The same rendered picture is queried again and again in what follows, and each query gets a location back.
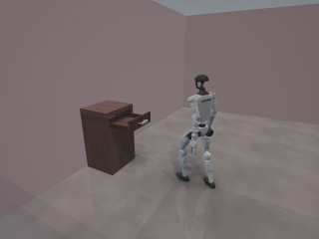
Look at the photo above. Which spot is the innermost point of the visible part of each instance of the handle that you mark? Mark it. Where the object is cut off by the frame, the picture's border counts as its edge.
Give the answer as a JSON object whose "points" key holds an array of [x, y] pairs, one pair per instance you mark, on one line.
{"points": [[143, 122]]}

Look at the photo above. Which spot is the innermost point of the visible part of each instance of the humanoid robot head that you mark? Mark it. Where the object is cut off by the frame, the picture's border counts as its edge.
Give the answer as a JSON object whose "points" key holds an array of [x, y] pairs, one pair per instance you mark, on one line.
{"points": [[202, 79]]}

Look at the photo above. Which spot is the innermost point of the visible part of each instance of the left robot forearm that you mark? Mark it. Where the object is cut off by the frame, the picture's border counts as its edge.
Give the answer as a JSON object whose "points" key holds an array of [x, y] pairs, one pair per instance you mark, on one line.
{"points": [[195, 124]]}

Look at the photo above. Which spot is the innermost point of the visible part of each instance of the drawer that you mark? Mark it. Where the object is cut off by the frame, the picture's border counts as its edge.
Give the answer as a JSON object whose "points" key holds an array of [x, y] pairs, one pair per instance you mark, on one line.
{"points": [[128, 122]]}

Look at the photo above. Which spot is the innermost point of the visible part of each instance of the robot left upper arm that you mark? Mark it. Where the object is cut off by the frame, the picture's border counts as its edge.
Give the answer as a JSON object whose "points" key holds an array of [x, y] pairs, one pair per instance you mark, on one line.
{"points": [[193, 105]]}

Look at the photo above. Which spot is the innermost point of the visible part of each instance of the cabinet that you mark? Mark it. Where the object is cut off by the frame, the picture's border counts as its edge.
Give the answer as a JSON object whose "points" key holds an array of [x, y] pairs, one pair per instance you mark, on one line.
{"points": [[106, 150]]}

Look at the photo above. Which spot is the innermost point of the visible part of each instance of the left robot hand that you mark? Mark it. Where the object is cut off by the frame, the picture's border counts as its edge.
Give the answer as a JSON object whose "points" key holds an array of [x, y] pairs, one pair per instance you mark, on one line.
{"points": [[193, 144]]}

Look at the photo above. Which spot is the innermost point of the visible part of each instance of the left robot shin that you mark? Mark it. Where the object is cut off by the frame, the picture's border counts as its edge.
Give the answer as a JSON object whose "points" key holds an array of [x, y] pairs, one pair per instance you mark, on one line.
{"points": [[182, 161]]}

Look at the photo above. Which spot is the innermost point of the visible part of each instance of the robot right upper arm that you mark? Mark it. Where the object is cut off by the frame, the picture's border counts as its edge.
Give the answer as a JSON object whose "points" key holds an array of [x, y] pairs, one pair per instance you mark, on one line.
{"points": [[213, 103]]}

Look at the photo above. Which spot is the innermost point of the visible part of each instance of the right robot forearm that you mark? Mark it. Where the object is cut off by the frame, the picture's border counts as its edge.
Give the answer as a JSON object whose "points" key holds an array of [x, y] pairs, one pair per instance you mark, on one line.
{"points": [[209, 122]]}

